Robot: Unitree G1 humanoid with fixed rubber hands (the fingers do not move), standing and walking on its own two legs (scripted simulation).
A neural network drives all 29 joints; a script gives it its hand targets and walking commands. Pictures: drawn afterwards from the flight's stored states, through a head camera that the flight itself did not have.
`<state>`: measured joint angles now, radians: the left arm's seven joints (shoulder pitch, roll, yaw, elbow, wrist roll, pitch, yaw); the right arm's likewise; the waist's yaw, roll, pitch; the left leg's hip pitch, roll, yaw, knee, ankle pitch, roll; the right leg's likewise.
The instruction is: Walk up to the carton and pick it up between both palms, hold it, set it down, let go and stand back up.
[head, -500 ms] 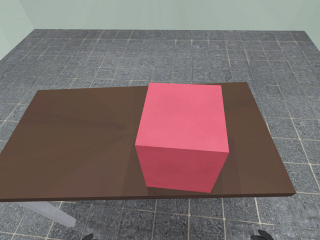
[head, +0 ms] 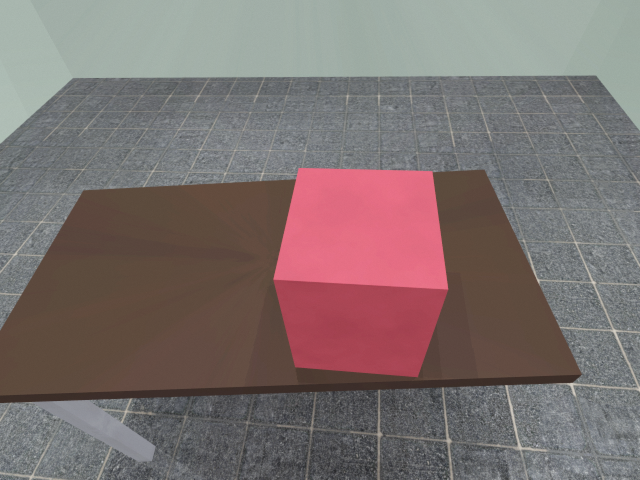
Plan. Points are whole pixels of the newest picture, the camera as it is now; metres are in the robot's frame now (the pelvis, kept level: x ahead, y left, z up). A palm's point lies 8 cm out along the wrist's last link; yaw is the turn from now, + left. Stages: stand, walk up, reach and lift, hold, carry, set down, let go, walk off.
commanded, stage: stand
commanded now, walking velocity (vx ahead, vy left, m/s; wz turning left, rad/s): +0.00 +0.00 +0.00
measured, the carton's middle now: (359, 275) +0.41 -0.02 -0.01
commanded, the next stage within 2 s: none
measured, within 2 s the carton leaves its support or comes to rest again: neither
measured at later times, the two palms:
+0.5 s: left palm out of the picture +0.01 +0.25 -0.12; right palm out of the picture +0.03 -0.25 -0.13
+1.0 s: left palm out of the picture +0.01 +0.24 -0.12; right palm out of the picture +0.02 -0.26 -0.13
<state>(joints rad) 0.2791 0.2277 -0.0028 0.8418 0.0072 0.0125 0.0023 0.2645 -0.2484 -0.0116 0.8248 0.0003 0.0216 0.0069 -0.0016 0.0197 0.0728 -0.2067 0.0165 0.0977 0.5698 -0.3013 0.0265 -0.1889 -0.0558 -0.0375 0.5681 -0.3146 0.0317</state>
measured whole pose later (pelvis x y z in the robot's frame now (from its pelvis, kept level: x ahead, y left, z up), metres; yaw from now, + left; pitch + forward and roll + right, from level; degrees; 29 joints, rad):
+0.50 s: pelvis -0.02 +0.00 +0.00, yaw +0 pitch -3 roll +0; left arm 0.31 0.22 0.00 0.89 0.01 0.01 0.01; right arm 0.29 -0.24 -0.01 0.87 0.00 0.01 0.00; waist 0.00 0.02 0.06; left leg -0.23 0.02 0.09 0.54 -0.25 0.02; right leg -0.22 -0.05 -0.04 0.54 -0.27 0.03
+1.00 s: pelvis -0.02 -0.01 +0.00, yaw +1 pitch -2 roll +0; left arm 0.31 0.21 0.00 0.92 0.01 0.00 0.02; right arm 0.29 -0.23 -0.01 0.92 0.00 0.01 -0.01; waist -0.01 0.02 0.05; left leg -0.25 0.02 0.06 0.53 -0.24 0.01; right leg -0.22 -0.04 -0.04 0.53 -0.26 0.02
